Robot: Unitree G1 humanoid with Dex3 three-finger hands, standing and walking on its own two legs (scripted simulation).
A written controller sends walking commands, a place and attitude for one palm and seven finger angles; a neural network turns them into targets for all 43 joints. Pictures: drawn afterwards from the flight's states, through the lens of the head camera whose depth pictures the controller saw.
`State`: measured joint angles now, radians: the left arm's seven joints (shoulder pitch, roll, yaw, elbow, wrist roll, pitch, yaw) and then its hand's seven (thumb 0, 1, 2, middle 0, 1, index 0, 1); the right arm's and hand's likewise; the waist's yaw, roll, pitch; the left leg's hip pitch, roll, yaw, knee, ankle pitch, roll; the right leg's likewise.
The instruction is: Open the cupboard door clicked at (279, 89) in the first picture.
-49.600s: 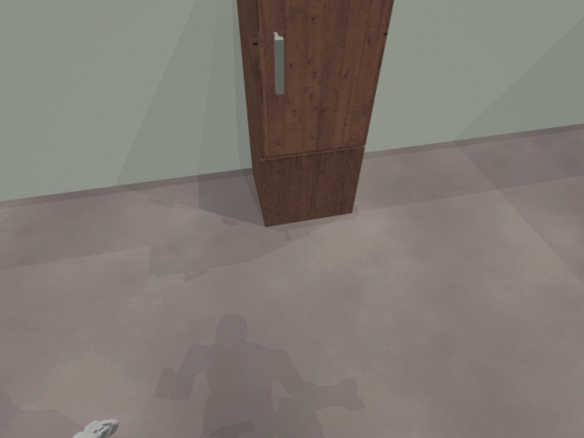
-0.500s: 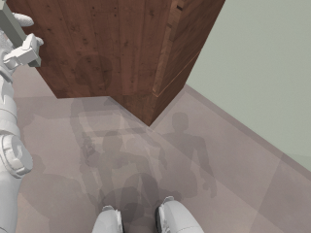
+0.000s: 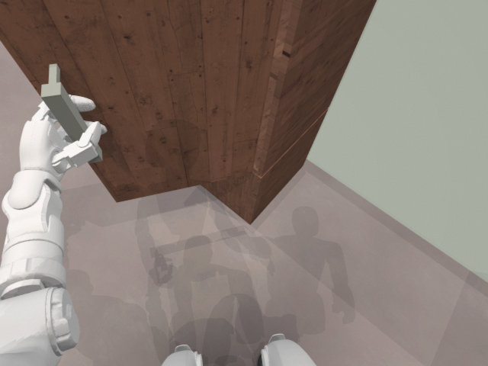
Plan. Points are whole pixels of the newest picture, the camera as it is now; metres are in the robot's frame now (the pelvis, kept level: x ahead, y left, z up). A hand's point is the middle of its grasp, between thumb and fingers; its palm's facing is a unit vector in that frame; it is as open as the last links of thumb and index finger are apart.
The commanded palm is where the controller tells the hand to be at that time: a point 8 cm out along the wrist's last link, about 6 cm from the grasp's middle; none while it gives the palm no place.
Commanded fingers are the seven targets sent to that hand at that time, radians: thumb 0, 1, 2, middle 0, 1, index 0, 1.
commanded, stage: pull the door open along its arc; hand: left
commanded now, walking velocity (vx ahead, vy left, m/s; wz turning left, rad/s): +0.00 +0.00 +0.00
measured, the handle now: (76, 117) +0.51 +0.24 +0.07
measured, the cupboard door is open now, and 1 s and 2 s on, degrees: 56 92 93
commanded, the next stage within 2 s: open thumb and fingers to let go in 0.66 s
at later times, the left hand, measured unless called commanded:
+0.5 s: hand (141, 209) +0.34 +0.13 +0.07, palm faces +0.44 -0.90 +0.00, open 6.2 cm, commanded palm +0.28 +0.16 +0.06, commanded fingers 0.00 0.90 0.90 -0.40 -1.35 -0.40 -1.35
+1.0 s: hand (178, 232) +0.31 +0.07 +0.07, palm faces +0.44 -0.90 -0.01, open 7.2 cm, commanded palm +0.26 +0.12 +0.06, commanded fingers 0.00 -0.01 0.51 -0.34 -1.25 -0.34 -1.25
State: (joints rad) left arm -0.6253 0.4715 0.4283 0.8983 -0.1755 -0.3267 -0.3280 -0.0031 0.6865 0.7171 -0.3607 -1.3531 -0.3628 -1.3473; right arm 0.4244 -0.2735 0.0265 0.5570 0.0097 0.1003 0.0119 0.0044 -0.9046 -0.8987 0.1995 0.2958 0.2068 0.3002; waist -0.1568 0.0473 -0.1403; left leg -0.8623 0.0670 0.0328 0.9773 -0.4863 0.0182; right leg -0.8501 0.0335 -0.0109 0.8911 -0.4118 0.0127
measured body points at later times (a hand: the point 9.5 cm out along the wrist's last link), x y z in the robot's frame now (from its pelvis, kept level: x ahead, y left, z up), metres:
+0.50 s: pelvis -0.01 -0.03 +0.01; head +0.04 -0.03 +0.45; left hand +0.31 +0.17 +0.07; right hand +0.15 -0.24 -0.11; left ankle -0.02 +0.10 -0.68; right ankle +0.00 -0.13 -0.68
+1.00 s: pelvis -0.02 -0.05 +0.01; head +0.02 -0.07 +0.46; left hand +0.28 +0.12 +0.07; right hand +0.17 -0.26 -0.11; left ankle -0.02 +0.10 -0.68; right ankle +0.00 -0.13 -0.68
